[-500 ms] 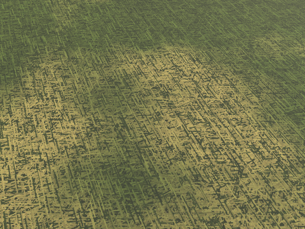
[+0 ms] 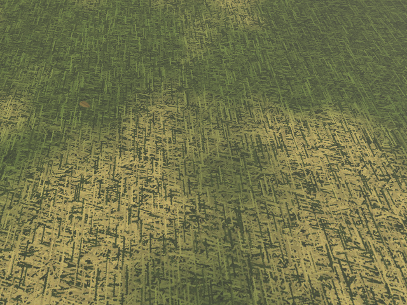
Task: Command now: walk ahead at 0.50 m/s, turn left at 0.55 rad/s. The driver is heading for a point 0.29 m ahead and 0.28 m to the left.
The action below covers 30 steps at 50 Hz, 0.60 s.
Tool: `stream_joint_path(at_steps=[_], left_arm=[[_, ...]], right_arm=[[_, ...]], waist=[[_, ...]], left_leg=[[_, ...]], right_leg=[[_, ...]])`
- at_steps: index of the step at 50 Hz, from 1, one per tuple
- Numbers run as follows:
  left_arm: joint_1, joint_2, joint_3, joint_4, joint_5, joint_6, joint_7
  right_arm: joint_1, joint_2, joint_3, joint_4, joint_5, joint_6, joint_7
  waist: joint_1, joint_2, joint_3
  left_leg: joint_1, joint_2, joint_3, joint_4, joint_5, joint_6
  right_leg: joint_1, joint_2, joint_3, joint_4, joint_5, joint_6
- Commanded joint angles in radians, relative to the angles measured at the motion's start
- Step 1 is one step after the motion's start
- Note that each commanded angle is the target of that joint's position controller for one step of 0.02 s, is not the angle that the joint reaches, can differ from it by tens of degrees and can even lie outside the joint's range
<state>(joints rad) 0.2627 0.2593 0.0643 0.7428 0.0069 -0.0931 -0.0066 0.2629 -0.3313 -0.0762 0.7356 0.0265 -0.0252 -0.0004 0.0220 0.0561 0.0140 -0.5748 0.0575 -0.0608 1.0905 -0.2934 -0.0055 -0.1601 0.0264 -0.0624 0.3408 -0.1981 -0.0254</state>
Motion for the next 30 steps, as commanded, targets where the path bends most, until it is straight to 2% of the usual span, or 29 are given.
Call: stream_joint_path(at_steps=[1,6,8,10,12,13,14,15,16,17,18,19,20,21,23,26,28,30], left_arm=[[-0.033,0.135,0.036,-0.041,-0.003,-0.021,0.004],[-0.004,0.184,0.046,-0.004,-0.011,-0.01,0.012],[0.026,0.203,0.051,0.016,-0.021,-0.002,0.013],[0.043,0.22,0.057,0.031,-0.031,0.01,0.014],[0.044,0.252,0.065,0.034,-0.037,0.024,0.02],[0.041,0.263,0.068,0.033,-0.039,0.033,0.024],[0.04,0.248,0.059,0.028,-0.038,0.036,0.029],[0.079,0.18,0.032,0.007,0.0,0.03,0.03],[0.151,0.076,-0.007,-0.051,0.017,0.001,0.014],[0.028,0.184,0.014,-0.051,-0.025,-0.025,0.003],[-0.026,0.202,0.018,-0.067,-0.049,-0.035,-0.001],[-0.024,0.188,0.014,-0.051,-0.032,-0.035,0.009],[-0.02,0.191,0.019,-0.039,-0.007,-0.028,0.017],[0.003,0.193,0.022,-0.031,-0.004,-0.012,0.018],[0.041,0.155,0.015,-0.014,-0.001,0.016,0.022],[0.006,0.118,0.003,-0.021,0.008,0.031,0.028],[-0.047,0.101,-0.005,-0.028,0.005,0.029,0.021],[-0.11,0.098,-0.008,-0.038,0.0,0.024,0.01]], right_arm=[[-0.04,-0.009,0.003,-0.097,-0.006,-0.005,0.012],[-0.18,0.006,0.018,-0.142,-0.005,-0.017,0.043],[-0.232,0.001,0.018,-0.169,-0.003,-0.015,0.053],[-0.261,-0.015,0.013,-0.193,-0.003,-0.013,0.061],[-0.222,-0.05,-0.005,-0.2,-0.009,-0.006,0.064],[-0.126,-0.083,-0.025,-0.182,-0.009,-0.002,0.061],[0.041,-0.136,-0.057,-0.137,-0.005,0.004,0.049],[0.178,-0.224,-0.085,-0.109,0.002,0.016,0.025],[0.123,-0.298,-0.081,-0.137,0.002,0.001,0.028],[0.129,-0.2,-0.057,-0.152,-0.008,-0.011,0.033],[0.078,-0.155,-0.041,-0.144,-0.019,-0.023,0.033],[0.015,-0.125,-0.03,-0.145,-0.018,-0.028,0.032],[-0.041,-0.096,-0.022,-0.151,-0.022,-0.028,0.03],[-0.071,-0.08,-0.015,-0.159,-0.033,-0.028,0.026],[-0.089,-0.089,-0.015,-0.14,-0.037,-0.035,0.021],[-0.081,-0.098,-0.014,-0.102,-0.033,-0.035,0.007],[-0.08,-0.089,-0.01,-0.084,-0.029,-0.023,-0.003],[-0.052,-0.09,-0.007,-0.059,-0.029,-0.014,-0.01]], waist=[[-0.004,-0.136,0.023],[0.039,-0.107,0.044],[0.05,-0.106,0.058],[0.043,-0.111,0.062],[0.002,-0.141,0.011],[-0.058,-0.144,-0.048],[-0.146,-0.12,-0.133],[-0.175,0.046,-0.23],[-0.058,0.223,-0.359],[-0.143,0.08,-0.364],[-0.126,0.05,-0.217],[-0.079,-0.036,-0.142],[-0.044,-0.043,-0.103],[-0.012,-0.023,-0.1],[0.016,-0.018,-0.105],[0.013,-0.002,-0.099],[-0.008,0.014,-0.1],[-0.042,0.015,-0.101]], left_leg=[[-0.162,0.062,-0.036,-0.081,0.103,-0.018],[-0.083,0.04,0.032,-0.35,0.319,0.005],[-0.074,0.032,0.052,-0.41,0.312,0.025],[-0.063,0.012,0.078,-0.45,0.244,0.054],[0.049,-0.051,0.137,-0.463,0.139,0.096],[0.185,-0.094,0.163,-0.484,0.118,0.124],[0.438,-0.128,0.154,-0.533,0.17,0.163],[0.747,0.046,-0.115,-0.537,0.201,0.23],[0.987,0.267,-0.71,-0.691,-0.045,0.422],[0.96,0.282,-0.72,-0.776,-0.018,0.392],[0.829,0.256,-0.541,-0.77,0.187,0.35],[0.678,0.21,-0.397,-0.747,0.419,0.313],[0.558,0.172,-0.294,-0.742,0.594,0.289],[0.469,0.152,-0.239,-0.76,0.689,0.28],[0.377,0.134,-0.165,-0.786,0.829,0.287],[0.352,0.097,-0.076,-0.795,0.888,0.266],[0.362,0.062,-0.031,-0.791,0.83,0.23],[0.39,0.064,-0.033,-0.788,0.768,0.211]], right_leg=[[0.085,-0.284,0.175,-0.193,0.23,-0.169],[0.097,-0.264,0.009,-0.197,0.293,-0.135],[0.142,-0.282,-0.021,-0.186,0.308,-0.121],[0.203,-0.301,-0.05,-0.141,0.407,-0.103],[0.24,-0.301,-0.092,-0.007,0.73,-0.081],[0.226,-0.288,-0.117,0.141,0.861,-0.065],[0.116,-0.255,-0.144,0.357,0.837,-0.033],[-0.16,-0.198,-0.148,0.689,0.346,0.013],[-0.533,0.006,0.017,0.982,-0.423,0.057],[-0.618,-0.035,0.159,1.047,-0.386,0.045],[-0.645,-0.074,0.138,1.008,-0.293,0.034],[-0.588,-0.119,0.127,0.936,-0.22,0.038],[-0.52,-0.145,0.121,0.87,-0.193,0.05],[-0.443,-0.157,0.125,0.853,-0.178,0.056],[-0.373,-0.144,0.103,0.794,-0.137,0.082],[-0.371,-0.122,0.09,0.64,-0.001,0.1],[-0.343,-0.112,0.086,0.493,0.125,0.095],[-0.311,-0.094,0.086,0.375,0.23,0.088]])
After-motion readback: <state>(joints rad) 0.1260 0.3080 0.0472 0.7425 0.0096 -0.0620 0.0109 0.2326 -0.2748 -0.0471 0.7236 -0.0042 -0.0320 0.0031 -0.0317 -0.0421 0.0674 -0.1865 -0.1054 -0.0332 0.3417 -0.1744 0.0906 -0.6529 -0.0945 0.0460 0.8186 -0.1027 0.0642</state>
